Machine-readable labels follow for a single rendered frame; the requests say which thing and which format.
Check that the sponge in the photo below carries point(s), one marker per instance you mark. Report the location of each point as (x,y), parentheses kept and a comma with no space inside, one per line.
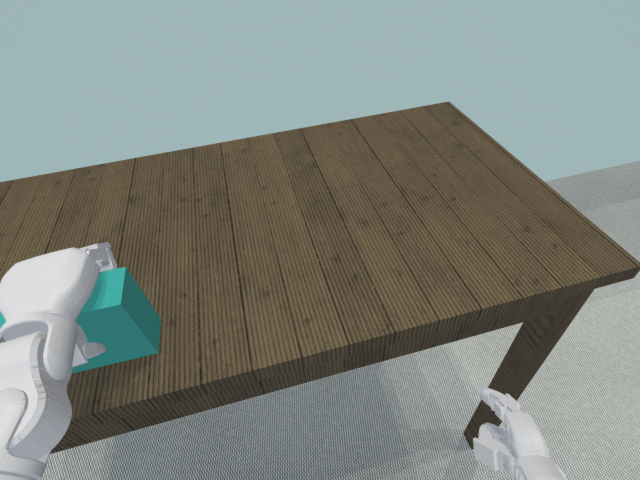
(119,316)

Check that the left robot hand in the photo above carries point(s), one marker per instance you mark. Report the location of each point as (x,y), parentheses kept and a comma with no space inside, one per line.
(59,283)

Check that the robot left forearm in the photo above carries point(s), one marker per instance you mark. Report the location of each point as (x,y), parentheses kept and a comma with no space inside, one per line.
(36,356)

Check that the robot right forearm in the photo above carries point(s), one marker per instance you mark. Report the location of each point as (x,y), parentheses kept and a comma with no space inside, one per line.
(537,467)

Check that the right robot hand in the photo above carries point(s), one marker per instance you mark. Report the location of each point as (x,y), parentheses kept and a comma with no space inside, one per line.
(498,448)

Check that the table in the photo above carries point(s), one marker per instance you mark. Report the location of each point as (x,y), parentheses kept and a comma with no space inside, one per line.
(285,258)

